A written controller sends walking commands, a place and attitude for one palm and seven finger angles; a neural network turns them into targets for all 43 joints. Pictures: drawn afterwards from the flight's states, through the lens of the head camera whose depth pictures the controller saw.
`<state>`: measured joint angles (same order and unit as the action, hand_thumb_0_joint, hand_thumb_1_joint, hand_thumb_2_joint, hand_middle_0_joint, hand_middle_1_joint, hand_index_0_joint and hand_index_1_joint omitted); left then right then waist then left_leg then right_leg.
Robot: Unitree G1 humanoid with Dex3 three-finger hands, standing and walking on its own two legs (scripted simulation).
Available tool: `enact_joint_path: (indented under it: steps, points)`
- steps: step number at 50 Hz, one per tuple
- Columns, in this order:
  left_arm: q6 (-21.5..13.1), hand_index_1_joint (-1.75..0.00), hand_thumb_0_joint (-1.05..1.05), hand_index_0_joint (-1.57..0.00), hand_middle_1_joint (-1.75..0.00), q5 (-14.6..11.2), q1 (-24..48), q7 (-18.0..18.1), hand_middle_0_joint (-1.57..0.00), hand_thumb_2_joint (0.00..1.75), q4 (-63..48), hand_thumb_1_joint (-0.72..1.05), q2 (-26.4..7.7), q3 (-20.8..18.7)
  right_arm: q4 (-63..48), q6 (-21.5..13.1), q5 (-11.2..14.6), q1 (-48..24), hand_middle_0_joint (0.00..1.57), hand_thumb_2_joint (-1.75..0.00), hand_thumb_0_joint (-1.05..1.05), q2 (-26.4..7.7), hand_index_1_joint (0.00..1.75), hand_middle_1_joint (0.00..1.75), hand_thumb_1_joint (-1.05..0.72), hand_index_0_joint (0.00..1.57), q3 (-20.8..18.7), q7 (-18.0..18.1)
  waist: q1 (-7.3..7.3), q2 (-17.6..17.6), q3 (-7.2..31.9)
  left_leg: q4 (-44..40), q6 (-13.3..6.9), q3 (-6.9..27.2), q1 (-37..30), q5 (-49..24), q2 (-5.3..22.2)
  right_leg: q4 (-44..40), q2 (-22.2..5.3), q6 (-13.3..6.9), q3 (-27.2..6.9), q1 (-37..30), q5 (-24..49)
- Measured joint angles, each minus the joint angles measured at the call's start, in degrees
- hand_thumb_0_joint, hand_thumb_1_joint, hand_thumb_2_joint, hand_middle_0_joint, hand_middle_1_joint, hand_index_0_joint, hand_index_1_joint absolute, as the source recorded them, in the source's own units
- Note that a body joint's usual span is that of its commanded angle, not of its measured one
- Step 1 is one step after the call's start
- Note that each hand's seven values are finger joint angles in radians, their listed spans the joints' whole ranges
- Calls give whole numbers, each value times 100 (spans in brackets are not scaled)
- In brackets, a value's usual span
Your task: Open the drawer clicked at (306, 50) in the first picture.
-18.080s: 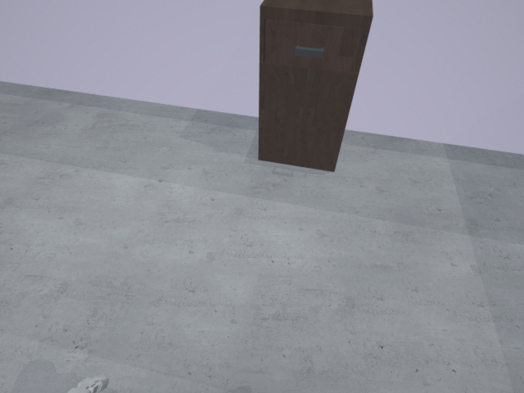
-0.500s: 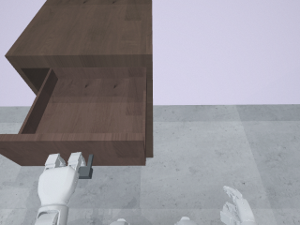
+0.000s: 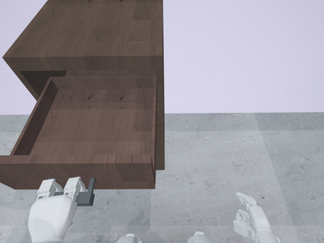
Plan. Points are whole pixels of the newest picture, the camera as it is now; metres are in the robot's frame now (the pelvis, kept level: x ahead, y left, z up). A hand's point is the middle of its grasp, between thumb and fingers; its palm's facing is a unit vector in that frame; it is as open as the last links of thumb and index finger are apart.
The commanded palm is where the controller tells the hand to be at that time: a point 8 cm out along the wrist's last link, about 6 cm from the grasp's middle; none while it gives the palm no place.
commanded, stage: pull the drawer open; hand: left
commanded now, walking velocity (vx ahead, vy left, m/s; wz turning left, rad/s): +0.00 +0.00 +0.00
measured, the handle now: (69, 190) +0.24 +0.25 -0.01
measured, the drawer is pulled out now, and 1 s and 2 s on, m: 0.30 0.30 0.30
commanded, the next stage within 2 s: open the thumb to release the handle in 0.36 s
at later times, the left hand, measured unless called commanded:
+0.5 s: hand (65, 217) +0.19 +0.24 -0.03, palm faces -0.02 -0.04 -1.00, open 6.1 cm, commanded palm +0.16 +0.24 +0.02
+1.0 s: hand (66, 216) +0.19 +0.24 -0.03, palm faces -0.02 -0.05 -1.00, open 12.7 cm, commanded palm +0.16 +0.24 +0.02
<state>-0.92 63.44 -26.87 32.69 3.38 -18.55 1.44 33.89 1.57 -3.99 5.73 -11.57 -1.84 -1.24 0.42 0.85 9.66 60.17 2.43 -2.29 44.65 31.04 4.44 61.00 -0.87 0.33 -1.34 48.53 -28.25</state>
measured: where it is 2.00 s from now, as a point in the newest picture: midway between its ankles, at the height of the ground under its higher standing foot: outside the picture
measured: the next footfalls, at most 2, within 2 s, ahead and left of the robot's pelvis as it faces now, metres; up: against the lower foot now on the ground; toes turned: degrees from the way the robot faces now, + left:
none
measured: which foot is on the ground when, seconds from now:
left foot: down 0.00-1.00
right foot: down 0.00-1.00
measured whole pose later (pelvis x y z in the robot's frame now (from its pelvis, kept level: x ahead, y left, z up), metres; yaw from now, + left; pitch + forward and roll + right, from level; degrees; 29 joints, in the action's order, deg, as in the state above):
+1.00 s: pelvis -0.01 -0.01 +0.00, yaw +2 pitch +14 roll +1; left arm -1.2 63.9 -19.5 32.5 9.6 -18.7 2.4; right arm 36.2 0.7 -3.5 5.8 -12.7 -2.4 2.4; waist 1.6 1.3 8.6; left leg 58.6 2.9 -0.4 44.3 28.6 3.8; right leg 59.6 -1.4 -0.2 0.3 47.4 -26.6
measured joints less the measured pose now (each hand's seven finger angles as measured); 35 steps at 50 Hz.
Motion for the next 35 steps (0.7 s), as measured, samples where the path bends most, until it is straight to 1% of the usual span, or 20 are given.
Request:
enact_joint_path:
  steps: [7,14,23,28,32,35]
  points:
    - [-73,-130,2,-38,-130,-23,-244,0,-24,72,-209,68,-27,-46,-74,20,-30,54,20,-90,1,-59,30,30,-91,20,-23,-53,-31,-6,21,55,-2,-2,50,54,13,37,13,10,-6,47,-39]
    - [-114,-130,2,-38,-131,9,-305,104,-25,75,-335,67,-19,-28,-71,27,-73,68,20,-90,1,-116,30,30,-91,20,-74,-66,16,20,24,193,-15,11,214,123,1,155,1,24,-5,199,-98]
    - [-68,-131,2,-38,-130,5,-270,110,-25,76,-319,66,-14,37,-43,30,-54,49,20,-90,1,-48,30,30,-91,20,-36,-30,53,62,20,207,-25,13,230,135,-17,175,-14,36,-11,215,-115]
    - [-108,-132,0,-39,-131,177,75,304,-29,78,-24,65,-24,98,81,-15,-75,10,20,-90,1,-62,30,30,-91,20,-56,99,130,83,-20,238,-19,98,296,96,-57,190,-56,30,67,228,-105]
    - [-5,-131,0,-39,-130,129,303,298,-32,76,106,59,59,157,176,-14,-41,-38,20,-90,1,-59,30,30,-91,20,-70,168,173,97,-47,209,-12,131,272,44,-71,164,-68,16,97,190,-69]
    - [116,-130,0,-39,-129,94,434,244,-33,72,232,49,108,195,213,-11,-7,-48,20,-90,1,-48,30,30,-91,20,-46,225,166,96,-46,117,-3,138,187,-17,-79,91,-74,6,107,108,-24]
